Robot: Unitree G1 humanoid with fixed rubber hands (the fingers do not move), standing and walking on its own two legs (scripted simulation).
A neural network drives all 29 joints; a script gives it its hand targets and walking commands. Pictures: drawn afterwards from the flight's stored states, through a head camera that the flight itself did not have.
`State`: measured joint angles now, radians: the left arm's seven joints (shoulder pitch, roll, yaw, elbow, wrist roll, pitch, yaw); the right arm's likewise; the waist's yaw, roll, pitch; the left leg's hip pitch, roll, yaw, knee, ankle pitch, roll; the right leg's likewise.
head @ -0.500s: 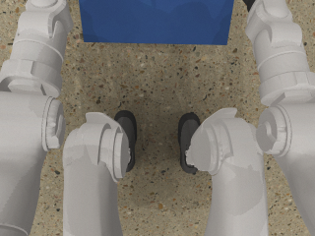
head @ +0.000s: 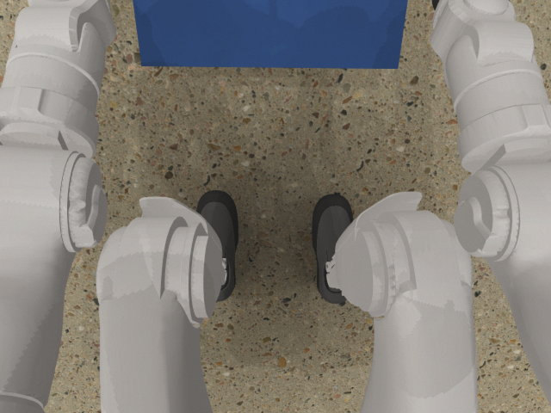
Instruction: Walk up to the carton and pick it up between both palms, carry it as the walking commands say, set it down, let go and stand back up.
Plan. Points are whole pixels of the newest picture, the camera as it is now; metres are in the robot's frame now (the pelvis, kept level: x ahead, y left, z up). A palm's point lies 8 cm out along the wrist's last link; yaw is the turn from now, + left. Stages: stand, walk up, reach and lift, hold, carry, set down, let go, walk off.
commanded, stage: set down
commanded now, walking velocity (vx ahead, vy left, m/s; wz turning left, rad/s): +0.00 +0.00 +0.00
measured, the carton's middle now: out of the picture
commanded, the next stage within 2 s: none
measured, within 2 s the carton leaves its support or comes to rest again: rests again in 0.66 s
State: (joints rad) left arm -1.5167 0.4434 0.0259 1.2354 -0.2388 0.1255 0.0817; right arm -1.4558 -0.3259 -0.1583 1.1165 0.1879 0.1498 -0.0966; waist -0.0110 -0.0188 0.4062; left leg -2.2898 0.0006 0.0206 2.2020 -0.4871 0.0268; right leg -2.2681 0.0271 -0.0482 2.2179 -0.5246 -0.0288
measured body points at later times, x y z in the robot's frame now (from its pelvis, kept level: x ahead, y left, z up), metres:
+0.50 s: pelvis +0.01 +0.00 +0.00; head +0.37 +0.01 +0.26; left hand +0.56 +0.20 -0.17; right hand +0.56 -0.18 -0.17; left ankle +0.14 +0.11 -0.32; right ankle +0.13 -0.10 -0.32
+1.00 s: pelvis +0.02 +0.00 -0.01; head +0.38 +0.01 +0.25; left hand +0.57 +0.21 -0.18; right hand +0.56 -0.18 -0.18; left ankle +0.14 +0.11 -0.32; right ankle +0.13 -0.10 -0.32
